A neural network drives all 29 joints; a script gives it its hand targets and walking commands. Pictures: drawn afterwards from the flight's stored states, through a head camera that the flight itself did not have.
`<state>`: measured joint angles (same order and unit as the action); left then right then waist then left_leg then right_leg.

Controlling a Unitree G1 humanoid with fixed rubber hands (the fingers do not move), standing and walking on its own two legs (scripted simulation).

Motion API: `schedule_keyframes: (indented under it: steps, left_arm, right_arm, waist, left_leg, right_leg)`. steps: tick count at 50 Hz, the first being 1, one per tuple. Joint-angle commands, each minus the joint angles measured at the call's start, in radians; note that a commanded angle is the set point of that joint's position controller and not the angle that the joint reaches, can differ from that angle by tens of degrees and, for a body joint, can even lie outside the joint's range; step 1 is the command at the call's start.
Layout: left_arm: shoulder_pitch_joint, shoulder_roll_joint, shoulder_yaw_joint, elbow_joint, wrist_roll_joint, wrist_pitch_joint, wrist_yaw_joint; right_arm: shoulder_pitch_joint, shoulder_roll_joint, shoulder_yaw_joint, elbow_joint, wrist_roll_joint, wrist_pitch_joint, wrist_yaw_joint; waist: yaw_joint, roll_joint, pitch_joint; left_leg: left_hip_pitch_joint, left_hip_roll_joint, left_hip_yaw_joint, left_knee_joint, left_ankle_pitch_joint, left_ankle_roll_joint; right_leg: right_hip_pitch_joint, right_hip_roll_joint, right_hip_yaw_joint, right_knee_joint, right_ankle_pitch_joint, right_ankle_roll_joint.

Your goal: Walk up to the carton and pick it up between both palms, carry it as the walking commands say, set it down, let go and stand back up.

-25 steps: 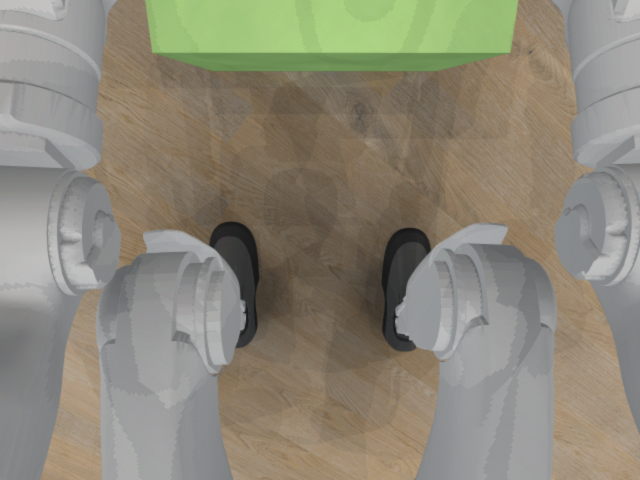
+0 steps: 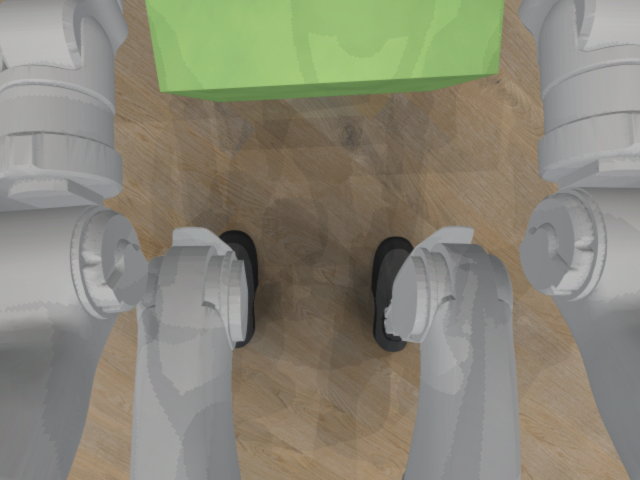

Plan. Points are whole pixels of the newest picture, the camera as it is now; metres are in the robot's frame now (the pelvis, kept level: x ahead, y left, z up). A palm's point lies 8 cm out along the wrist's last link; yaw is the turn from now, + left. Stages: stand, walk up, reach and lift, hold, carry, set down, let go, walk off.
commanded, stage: reach and lift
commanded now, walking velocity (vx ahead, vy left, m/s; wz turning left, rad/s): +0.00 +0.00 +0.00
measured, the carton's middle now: out of the picture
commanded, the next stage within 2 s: none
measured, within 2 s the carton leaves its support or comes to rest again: neither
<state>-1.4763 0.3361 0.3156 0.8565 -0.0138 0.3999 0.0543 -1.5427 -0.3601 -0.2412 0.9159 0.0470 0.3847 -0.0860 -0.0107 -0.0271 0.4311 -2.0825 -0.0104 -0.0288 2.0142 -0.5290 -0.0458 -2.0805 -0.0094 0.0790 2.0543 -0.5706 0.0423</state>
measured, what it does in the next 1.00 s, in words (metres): rises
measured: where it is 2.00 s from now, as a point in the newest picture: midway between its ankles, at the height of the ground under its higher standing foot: (314, 310)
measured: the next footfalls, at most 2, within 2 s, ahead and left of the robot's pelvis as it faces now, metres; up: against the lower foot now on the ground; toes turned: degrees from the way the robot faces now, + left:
none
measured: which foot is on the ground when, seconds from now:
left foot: down 0.00-1.00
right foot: down 0.00-1.00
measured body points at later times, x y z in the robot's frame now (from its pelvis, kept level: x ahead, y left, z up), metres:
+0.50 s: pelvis -0.02 +0.00 +0.05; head +0.33 -0.01 +0.33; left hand +0.55 +0.17 -0.06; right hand +0.56 -0.20 -0.05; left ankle +0.13 +0.13 -0.39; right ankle +0.11 -0.14 -0.39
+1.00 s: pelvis -0.05 +0.00 +0.08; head +0.28 -0.01 +0.38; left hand +0.53 +0.17 +0.01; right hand +0.53 -0.19 +0.03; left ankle +0.13 +0.14 -0.39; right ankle +0.11 -0.14 -0.39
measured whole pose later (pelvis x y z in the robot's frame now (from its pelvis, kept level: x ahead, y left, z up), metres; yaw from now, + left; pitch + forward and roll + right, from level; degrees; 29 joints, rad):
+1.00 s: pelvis -0.05 +0.00 +0.08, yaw -1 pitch +22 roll +1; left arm -1.38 0.24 0.36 0.61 0.02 0.52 0.17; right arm -1.43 -0.26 -0.30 0.66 -0.04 0.51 -0.18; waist -0.01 -0.03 0.50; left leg -1.70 -0.05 -0.05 1.73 -0.42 -0.05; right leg -1.71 0.01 0.08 1.77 -0.44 0.04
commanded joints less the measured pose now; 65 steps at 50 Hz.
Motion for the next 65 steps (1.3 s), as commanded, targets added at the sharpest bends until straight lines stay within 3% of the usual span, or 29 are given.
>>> schedule_keyframes:
  steps: [1,3,4,5,7,9,12,16,17,21,24,25,27,30,32,34,36,40,43,44,46,49,50,53,56,59,61,64,65]
  left_arm:
    - [-0.825,-1.029,-0.571,-0.591,-0.294,-0.03,-0.244]
    - [-0.802,-1.063,-0.602,-0.593,-0.31,-0.011,-0.232]
    - [-0.765,-1.061,-0.567,-0.537,-0.301,-0.007,-0.239]
    - [-0.715,-1.107,-0.607,-0.621,-0.332,0.001,-0.234]
    - [-0.653,-1.098,-0.549,-0.471,-0.291,0.016,-0.231]
    - [-0.622,-1.105,-0.446,-0.344,-0.239,0.015,-0.245]
    - [-0.575,-1.113,-0.284,-0.096,-0.121,0.017,-0.283]
    - [-0.614,-1.016,-0.197,-0.003,0.002,0.034,-0.321]
    - [-0.649,-1.019,-0.233,-0.045,-0.004,0.042,-0.336]
    - [-0.844,-1.03,-0.394,-0.368,-0.103,0.014,-0.338]
    - [-0.809,-1.042,-0.424,-0.428,-0.151,0.004,-0.319]
    - [-0.819,-1.052,-0.432,-0.472,-0.171,0.006,-0.312]
    - [-0.672,-1.083,-0.384,-0.302,-0.117,0.016,-0.311]
    - [-0.657,-1.122,-0.467,-0.487,-0.18,0.016,-0.305]
    - [-0.584,-1.141,-0.465,-0.423,-0.201,0.029,-0.308]
    - [-0.605,-1.142,-0.549,-0.639,-0.268,0.033,-0.301]
    - [-0.626,-1.069,-0.532,-0.645,-0.259,0.048,-0.297]
    - [-0.73,-1.03,-0.534,-0.663,-0.258,0.057,-0.29]
    - [-0.788,-1.077,-0.507,-0.553,-0.241,0.06,-0.291]
    - [-0.799,-1.044,-0.444,-0.441,-0.19,0.054,-0.298]
    - [-0.82,-1.082,-0.395,-0.329,-0.16,0.042,-0.32]
    - [-0.693,-1.043,-0.274,-0.094,-0.041,0.059,-0.345]
    - [-0.755,-1.061,-0.322,-0.172,-0.057,0.062,-0.35]
    - [-0.562,-1.102,-0.196,0.048,0.042,0.086,-0.378]
    - [-0.541,-1.264,-0.373,-0.182,-0.092,0.074,-0.38]
    - [-0.547,-1.262,-0.358,-0.223,-0.118,0.051,-0.363]
    - [-0.486,-1.241,-0.295,-0.179,-0.091,0.059,-0.354]
    - [-0.42,-1.332,-0.348,-0.235,-0.088,0.057,-0.338]
    - [-0.33,-1.375,-0.366,-0.213,-0.086,0.062,-0.335]
  right_arm:
    - [-0.635,0.947,0.408,-0.515,0.181,-0.022,0.317]
    - [-0.78,0.923,0.477,-0.691,0.233,-0.023,0.312]
    - [-0.738,0.96,0.465,-0.593,0.205,-0.006,0.314]
    - [-0.797,0.956,0.544,-0.788,0.244,-0.007,0.305]
    - [-0.828,0.933,0.534,-0.726,0.235,-0.008,0.311]
    - [-0.825,0.971,0.501,-0.62,0.198,0.001,0.324]
    - [-0.718,1.002,0.343,-0.302,0.095,0.016,0.356]
    - [-0.538,1.021,0.143,0.005,-0.04,0.052,0.402]
    - [-0.493,1.022,0.112,0.018,-0.054,0.063,0.412]
    - [-0.461,1.107,0.178,-0.033,-0.016,0.065,0.427]
    - [-0.521,1.13,0.289,-0.201,0.07,0.04,0.417]
    - [-0.546,1.108,0.31,-0.266,0.075,0.043,0.404]
    - [-0.504,1.097,0.261,-0.195,0.037,0.034,0.4]
    - [-0.497,1.17,0.403,-0.381,0.113,0.044,0.391]
    - [-0.523,1.131,0.442,-0.439,0.111,0.054,0.372]
    - [-0.601,1.161,0.584,-0.72,0.208,0.068,0.356]
    - [-0.682,1.148,0.642,-0.748,0.244,0.087,0.341]
    - [-0.633,1.149,0.615,-0.627,0.241,0.107,0.327]
    - [-0.697,1.127,0.489,-0.518,0.222,0.09,0.331]
    - [-0.622,1.157,0.421,-0.347,0.168,0.087,0.335]
    - [-0.573,1.188,0.309,-0.168,0.088,0.083,0.354]
    - [-0.488,1.157,0.136,0.05,-0.022,0.097,0.405]
    - [-0.511,1.189,0.172,-0.003,0.001,0.097,0.416]
    - [-0.518,1.119,0.13,-0.019,-0.087,0.096,0.428]
    - [-0.611,1.048,0.279,-0.393,-0.001,0.04,0.425]
    - [-0.639,1.111,0.339,-0.408,0.037,0.024,0.414]
    - [-0.657,1.132,0.37,-0.418,0.066,0.035,0.42]
    - [-0.578,1.165,0.373,-0.42,0.083,0.034,0.434]
    - [-0.499,1.161,0.38,-0.433,0.072,0.03,0.43]
  waist:
    - [-0.091,0.112,-2.55]
    - [-0.053,0.073,-2.722]
    - [-0.054,0.013,-2.595]
    - [-0.034,0.008,-2.79]
    - [0.021,-0.016,-2.599]
    - [0.032,-0.088,-2.423]
    - [0.046,-0.03,-1.953]
    - [0.0,0.036,-1.646]
    - [-0.055,0.056,-1.641]
    - [-0.092,0.056,-1.874]
    - [-0.029,0.063,-2.032]
    - [-0.068,0.046,-2.173]
    - [-0.022,0.047,-2.024]
    - [-0.01,-0.018,-2.464]
    - [-0.011,-0.077,-2.513]
    - [0.017,-0.134,-2.884]
    - [0.1,-0.127,-2.986]
    - [0.105,-0.056,-2.712]
    - [0.061,0.047,-2.486]
    - [0.092,0.059,-2.279]
    - [0.025,0.061,-2.039]
    - [0.018,0.084,-1.713]
    - [0.013,0.083,-1.811]
    - [0.025,0.068,-1.694]
    - [-0.062,0.058,-2.164]
    - [-0.04,-0.007,-2.12]
    - [0.04,-0.053,-2.086]
    - [0.03,-0.002,-2.221]
    - [-0.013,0.021,-2.254]
  left_leg:
    - [1.221,-0.116,0.099,-0.086,0.755,-0.023]
    - [1.233,-0.123,0.125,-0.121,0.672,-0.014]
    - [1.127,-0.128,0.143,-0.127,0.649,-0.017]
    - [1.211,-0.135,0.137,-0.125,0.742,-0.013]
    - [1.122,-0.133,0.127,-0.17,0.66,-0.001]
    - [0.941,-0.137,0.161,-0.198,0.507,0.017]
    - [0.691,-0.119,0.175,-0.271,0.182,0.028]
    - [0.582,-0.107,0.177,-0.335,-0.092,0.023]
    - [0.639,-0.102,0.153,-0.36,-0.093,0.02]
    - [0.824,-0.107,0.125,-0.336,0.115,0.002]
    - [0.947,-0.12,0.117,-0.334,0.301,0.0]
    - [1.003,-0.125,0.115,-0.322,0.364,0.0]
    - [0.933,-0.127,0.119,-0.341,0.343,-0.002]
    - [1.128,-0.144,0.13,-0.339,0.557,-0.001]
    - [1.052,-0.15,0.13,-0.321,0.583,0.004]
    - [1.186,-0.163,0.145,-0.333,0.695,0.01]
    - [1.143,-0.164,0.169,-0.335,0.652,0.016]
    - [1.067,-0.152,0.174,-0.369,0.497,0.013]
    - [1.088,-0.132,0.165,-0.434,0.302,0.011]
    - [0.94,-0.123,0.175,-0.443,0.168,0.015]
    - [0.821,-0.116,0.168,-0.495,-0.009,0.015]
    - [0.769,-0.093,0.159,-0.567,-0.223,0.022]
    - [0.862,-0.099,0.15,-0.585,-0.213,0.019]
    - [0.79,-0.113,0.149,-0.586,-0.152,0.027]
    - [1.116,-0.133,0.102,-0.558,0.256,-0.003]
    - [1.096,-0.13,0.095,-0.561,0.268,0.003]
    - [1.113,-0.13,0.077,-0.601,0.184,0.033]
    - [1.226,-0.136,0.072,-0.614,0.268,0.009]
    - [1.278,-0.131,0.067,-0.604,0.359,-0.003]
  right_leg:
    - [0.715,0.132,-0.219,-0.174,0.598,-0.035]
    - [0.883,0.131,-0.209,-0.19,0.594,-0.032]
    - [0.888,0.137,-0.214,-0.189,0.61,-0.03]
    - [1.022,0.146,-0.211,-0.178,0.708,-0.031]
    - [0.914,0.146,-0.211,-0.192,0.617,-0.026]
    - [0.915,0.137,-0.191,-0.254,0.498,-0.012]
    - [0.689,0.11,-0.188,-0.328,0.175,-0.03]
    - [0.474,0.092,-0.204,-0.406,-0.096,-0.043]
    - [0.444,0.096,-0.217,-0.41,-0.081,-0.042]
    - [0.55,0.114,-0.21,-0.398,0.135,-0.036]
    - [0.597,0.128,-0.207,-0.395,0.265,-0.03]
    - [0.676,0.128,-0.204,-0.395,0.325,-0.023]
    - [0.574,0.139,-0.225,-0.385,0.278,-0.029]
    - [0.888,0.154,-0.217,-0.387,0.514,-0.015]
    - [0.957,0.16,-0.202,-0.369,0.578,-0.011]
    - [1.297,0.162,-0.176,-0.381,0.758,0.003]
    - [1.418,0.155,-0.136,-0.366,0.773,0.008]
    - [1.291,0.151,-0.109,-0.41,0.58,0.006]
    - [1.056,0.133,-0.144,-0.468,0.308,-0.006]
    - [0.972,0.123,-0.116,-0.492,0.167,-0.024]
    - [0.867,0.113,-0.148,-0.543,0.008,-0.025]
    - [0.653,0.102,-0.18,-0.6,-0.22,-0.033]
    - [0.727,0.111,-0.178,-0.625,-0.208,-0.031]
    - [0.729,0.109,-0.177,-0.637,-0.143,-0.037]
    - [0.95,0.132,-0.197,-0.604,0.244,-0.038]
    - [0.924,0.132,-0.2,-0.612,0.241,-0.024]
    - [0.914,0.129,-0.188,-0.635,0.136,-0.022]
    - [0.918,0.148,-0.212,-0.632,0.211,-0.02]
    - [0.938,0.143,-0.206,-0.635,0.282,-0.028]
